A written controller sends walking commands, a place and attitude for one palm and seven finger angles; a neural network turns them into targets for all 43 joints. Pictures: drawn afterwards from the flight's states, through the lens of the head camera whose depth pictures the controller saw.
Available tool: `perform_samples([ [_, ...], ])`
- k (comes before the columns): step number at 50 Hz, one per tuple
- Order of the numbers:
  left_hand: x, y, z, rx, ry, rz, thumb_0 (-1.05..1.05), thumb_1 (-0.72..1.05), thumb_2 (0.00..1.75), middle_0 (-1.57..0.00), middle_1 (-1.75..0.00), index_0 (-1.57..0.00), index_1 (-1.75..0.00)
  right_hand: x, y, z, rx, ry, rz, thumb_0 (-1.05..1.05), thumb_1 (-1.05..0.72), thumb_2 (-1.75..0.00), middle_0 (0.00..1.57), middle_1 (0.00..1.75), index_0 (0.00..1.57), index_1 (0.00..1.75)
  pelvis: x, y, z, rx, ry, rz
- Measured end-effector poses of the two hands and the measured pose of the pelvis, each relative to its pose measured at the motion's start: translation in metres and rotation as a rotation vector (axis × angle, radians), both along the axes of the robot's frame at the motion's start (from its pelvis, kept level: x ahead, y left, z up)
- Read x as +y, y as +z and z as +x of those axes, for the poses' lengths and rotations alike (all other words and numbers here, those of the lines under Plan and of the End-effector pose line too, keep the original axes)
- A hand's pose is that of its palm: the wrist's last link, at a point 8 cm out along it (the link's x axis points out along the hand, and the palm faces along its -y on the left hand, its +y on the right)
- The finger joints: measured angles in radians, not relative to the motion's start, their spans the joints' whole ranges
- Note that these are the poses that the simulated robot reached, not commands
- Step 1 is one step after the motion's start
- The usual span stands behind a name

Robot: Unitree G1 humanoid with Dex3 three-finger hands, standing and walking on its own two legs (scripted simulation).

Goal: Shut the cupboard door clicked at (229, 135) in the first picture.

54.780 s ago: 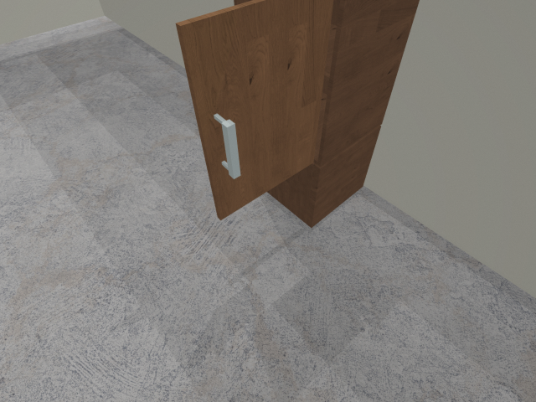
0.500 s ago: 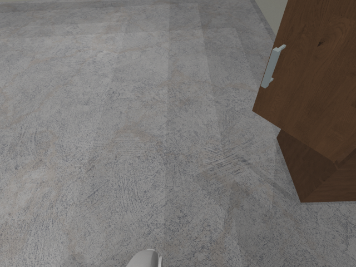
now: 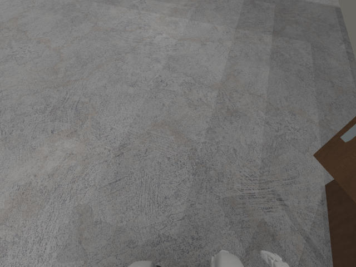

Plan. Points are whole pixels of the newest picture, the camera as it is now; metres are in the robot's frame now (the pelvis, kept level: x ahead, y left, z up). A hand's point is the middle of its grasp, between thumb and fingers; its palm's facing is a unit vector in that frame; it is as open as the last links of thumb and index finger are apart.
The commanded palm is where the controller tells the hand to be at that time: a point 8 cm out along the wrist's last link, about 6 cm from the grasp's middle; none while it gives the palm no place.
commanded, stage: turn to face it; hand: left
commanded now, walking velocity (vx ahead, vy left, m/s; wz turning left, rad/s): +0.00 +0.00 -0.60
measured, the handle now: out of the picture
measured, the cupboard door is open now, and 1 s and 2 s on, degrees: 41 41 41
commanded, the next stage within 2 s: take the last steps up to it in 1.60 s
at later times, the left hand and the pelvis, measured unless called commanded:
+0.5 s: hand (113, 248) +0.17 +0.19 -0.18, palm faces -0.20 -0.95 -0.22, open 7.4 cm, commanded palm none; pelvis +0.07 +0.00 +0.00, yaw -17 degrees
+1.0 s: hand (163, 206) +0.28 +0.07 -0.14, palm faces -0.55 -0.78 -0.29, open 7.4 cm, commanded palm none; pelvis +0.06 -0.04 +0.00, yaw -35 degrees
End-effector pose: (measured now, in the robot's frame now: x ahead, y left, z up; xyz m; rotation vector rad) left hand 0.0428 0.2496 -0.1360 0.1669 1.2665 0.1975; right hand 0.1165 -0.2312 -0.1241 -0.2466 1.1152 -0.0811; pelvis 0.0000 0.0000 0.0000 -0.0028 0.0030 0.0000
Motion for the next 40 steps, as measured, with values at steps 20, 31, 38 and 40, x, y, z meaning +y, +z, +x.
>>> perform_samples([
  [20,-0.033,0.001,0.096,0.076,-0.191,0.003,0.01,0.91,0.9,-0.2,-0.3,-0.2,-0.3,-0.051,0.001,-0.023,0.093,-0.331,-0.025,0.01,-0.91,-0.9,0.19,0.3,0.2,0.3,-0.018,0.004,0.064,0.03,-0.233,0.015],
  [31,-0.02,0.004,0.191,-0.014,-0.365,-0.016,0.01,0.91,0.9,-0.19,-0.3,-0.2,-0.3,-0.026,0.017,-0.062,0.086,-0.439,-0.069,0.01,-0.91,-0.9,0.2,0.3,0.2,0.3,0.002,0.008,0.075,0.016,-0.372,-0.033],
  [38,-0.061,0.018,0.245,-0.09,-0.527,-0.005,0.01,0.91,0.9,-0.19,-0.3,-0.2,-0.3,-0.024,0.005,-0.106,0.114,-0.572,-0.018,0.01,-0.91,-0.9,0.2,0.3,0.2,0.3,-0.008,0.006,0.074,0.015,-0.481,-0.025],
  [40,-0.081,0.021,0.256,-0.109,-0.579,0.003,0.01,0.91,0.9,-0.19,-0.3,-0.2,-0.3,-0.027,-0.005,-0.121,0.12,-0.617,0.003,0.01,-0.91,-0.9,0.2,0.3,0.2,0.3,-0.015,0.002,0.073,0.013,-0.512,-0.016],
])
